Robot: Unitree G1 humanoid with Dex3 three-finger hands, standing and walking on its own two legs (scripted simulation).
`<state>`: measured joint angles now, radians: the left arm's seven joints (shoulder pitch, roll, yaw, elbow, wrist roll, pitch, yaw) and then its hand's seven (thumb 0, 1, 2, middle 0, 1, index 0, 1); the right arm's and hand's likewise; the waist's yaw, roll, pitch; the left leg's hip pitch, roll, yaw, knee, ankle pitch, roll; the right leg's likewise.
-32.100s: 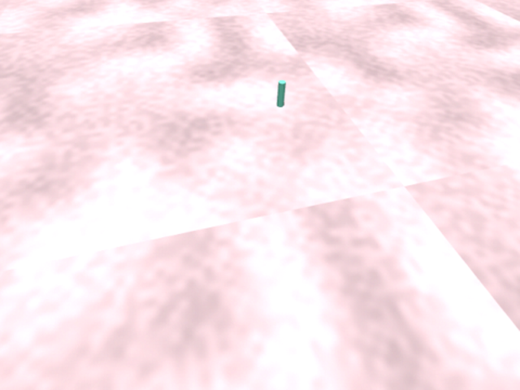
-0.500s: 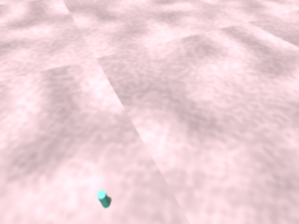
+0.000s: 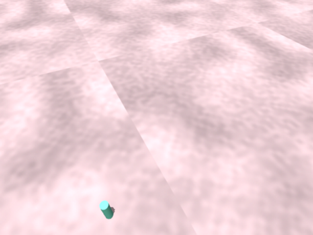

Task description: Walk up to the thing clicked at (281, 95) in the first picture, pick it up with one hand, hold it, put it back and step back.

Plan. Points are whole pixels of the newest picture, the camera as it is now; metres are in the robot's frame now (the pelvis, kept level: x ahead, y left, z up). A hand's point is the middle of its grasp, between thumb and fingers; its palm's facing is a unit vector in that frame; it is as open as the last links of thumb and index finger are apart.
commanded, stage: stand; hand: left
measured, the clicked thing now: (106, 210) +0.40 +0.27 -0.70
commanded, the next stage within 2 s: step back in 0.06 s
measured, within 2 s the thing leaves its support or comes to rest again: neither
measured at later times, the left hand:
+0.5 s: hand out of the picture +0.09 +0.33 -0.19, palm faces +0.00 -0.94 -0.33, open 7.4 cm
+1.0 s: hand out of the picture -0.08 +0.34 -0.16, palm faces -0.04 -0.91 -0.41, open 7.4 cm
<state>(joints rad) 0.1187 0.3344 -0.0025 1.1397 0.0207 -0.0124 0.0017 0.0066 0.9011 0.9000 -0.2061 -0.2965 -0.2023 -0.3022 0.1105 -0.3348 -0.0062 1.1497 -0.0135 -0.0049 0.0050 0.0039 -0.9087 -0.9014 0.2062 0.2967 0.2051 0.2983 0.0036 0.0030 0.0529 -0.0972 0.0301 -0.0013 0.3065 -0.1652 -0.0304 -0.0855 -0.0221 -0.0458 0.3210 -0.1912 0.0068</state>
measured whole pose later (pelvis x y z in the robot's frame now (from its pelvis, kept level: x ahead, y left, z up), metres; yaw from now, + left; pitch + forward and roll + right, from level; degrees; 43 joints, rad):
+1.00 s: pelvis -0.16 +0.07 -0.02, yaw -3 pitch -4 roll +2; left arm 0.21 0.37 0.08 0.87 0.04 0.06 -0.01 0.01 0.90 0.90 -0.21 -0.30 -0.20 -0.30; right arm 0.09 -0.36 -0.05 0.90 -0.01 0.04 0.00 0.01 -0.91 -0.90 0.21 0.30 0.21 0.30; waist 0.03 0.00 0.16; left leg -0.42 -0.10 -0.02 0.89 -0.46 0.01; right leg -0.24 0.04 0.04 0.64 -0.32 -0.06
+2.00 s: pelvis -0.47 +0.05 -0.03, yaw +1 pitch -2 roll +0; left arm 0.12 0.38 0.07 0.73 0.05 0.06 0.01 0.01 0.90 0.90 -0.21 -0.30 -0.21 -0.30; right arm 0.21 -0.39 -0.04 0.86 -0.01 0.02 -0.03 0.01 -0.91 -0.90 0.21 0.30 0.21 0.30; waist 0.00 -0.01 0.17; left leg -0.29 -0.04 -0.04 0.77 -0.47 -0.01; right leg -0.40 -0.02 -0.02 0.68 -0.26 -0.01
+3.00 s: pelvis -0.64 +0.00 -0.02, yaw +1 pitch -3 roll +0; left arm 0.20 0.40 0.07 0.95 0.02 -0.02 -0.02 0.01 0.90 0.90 -0.21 -0.30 -0.20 -0.30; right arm 0.27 -0.37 -0.06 0.95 -0.03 -0.02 0.03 0.01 -0.90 -0.90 0.21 0.30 0.21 0.30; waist -0.01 -0.02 0.08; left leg -0.19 0.00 -0.04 0.56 -0.32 -0.01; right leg -0.33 -0.03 -0.03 0.69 -0.40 -0.02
